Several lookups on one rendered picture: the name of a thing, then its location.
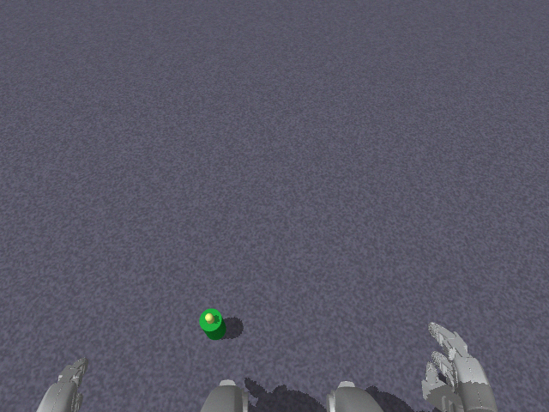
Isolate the right robot hand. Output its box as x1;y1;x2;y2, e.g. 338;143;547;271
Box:
421;322;498;412

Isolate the bottle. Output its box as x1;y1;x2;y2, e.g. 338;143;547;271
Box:
199;308;226;340

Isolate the left robot hand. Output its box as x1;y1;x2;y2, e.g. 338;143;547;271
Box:
36;358;88;412

